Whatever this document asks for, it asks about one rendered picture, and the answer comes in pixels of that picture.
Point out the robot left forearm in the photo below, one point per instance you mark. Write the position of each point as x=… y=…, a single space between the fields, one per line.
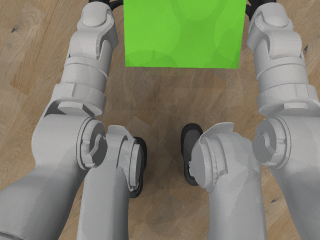
x=87 y=65

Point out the right robot foot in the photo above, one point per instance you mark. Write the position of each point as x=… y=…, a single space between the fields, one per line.
x=189 y=136

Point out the right robot hand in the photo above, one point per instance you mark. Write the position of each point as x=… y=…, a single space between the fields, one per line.
x=249 y=10

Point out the robot left thigh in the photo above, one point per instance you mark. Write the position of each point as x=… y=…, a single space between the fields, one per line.
x=106 y=191

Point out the left robot hand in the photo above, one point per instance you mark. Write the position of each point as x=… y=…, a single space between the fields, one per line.
x=112 y=4

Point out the robot right upper arm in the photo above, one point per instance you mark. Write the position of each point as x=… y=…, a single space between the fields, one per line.
x=290 y=147

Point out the robot right forearm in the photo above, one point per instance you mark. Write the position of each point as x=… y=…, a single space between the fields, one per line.
x=280 y=67

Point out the carton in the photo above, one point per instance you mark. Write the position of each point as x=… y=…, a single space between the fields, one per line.
x=183 y=33

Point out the robot left upper arm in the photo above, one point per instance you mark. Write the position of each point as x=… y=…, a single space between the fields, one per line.
x=65 y=148

